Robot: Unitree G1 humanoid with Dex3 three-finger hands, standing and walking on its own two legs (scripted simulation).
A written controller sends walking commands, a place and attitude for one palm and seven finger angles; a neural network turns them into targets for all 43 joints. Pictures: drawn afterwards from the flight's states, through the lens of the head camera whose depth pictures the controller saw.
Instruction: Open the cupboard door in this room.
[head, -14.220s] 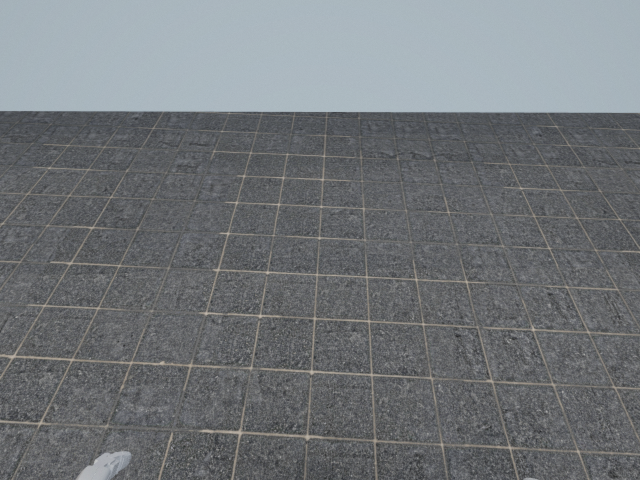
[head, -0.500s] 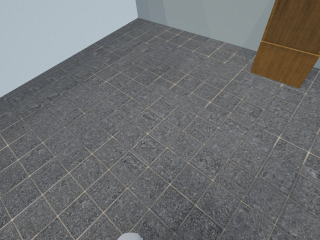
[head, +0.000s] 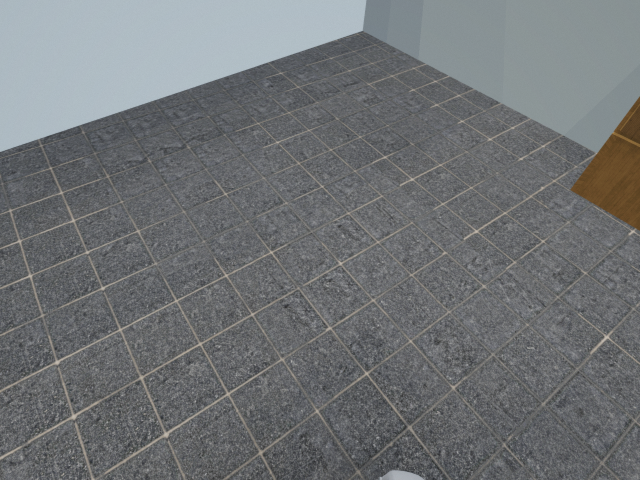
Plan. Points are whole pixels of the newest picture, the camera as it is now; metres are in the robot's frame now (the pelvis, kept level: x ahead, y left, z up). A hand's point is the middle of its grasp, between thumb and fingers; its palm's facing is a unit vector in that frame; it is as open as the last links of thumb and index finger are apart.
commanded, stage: turn or walk to find it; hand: left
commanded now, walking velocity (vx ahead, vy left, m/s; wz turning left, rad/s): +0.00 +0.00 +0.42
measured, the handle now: out of the picture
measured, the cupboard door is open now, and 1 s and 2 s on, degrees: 0 0 0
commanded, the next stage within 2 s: none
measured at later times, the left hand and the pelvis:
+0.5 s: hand out of the picture +0.00 +0.14 -0.15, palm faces +0.26 -0.93 -0.27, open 7.4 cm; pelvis -0.02 -0.06 +0.00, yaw +14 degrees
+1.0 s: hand out of the picture -0.10 +0.21 -0.17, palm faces +0.48 -0.85 -0.24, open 7.4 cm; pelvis -0.07 -0.01 +0.00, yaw +26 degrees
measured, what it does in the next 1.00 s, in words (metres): steps on the spot, turning left: right foot, then left foot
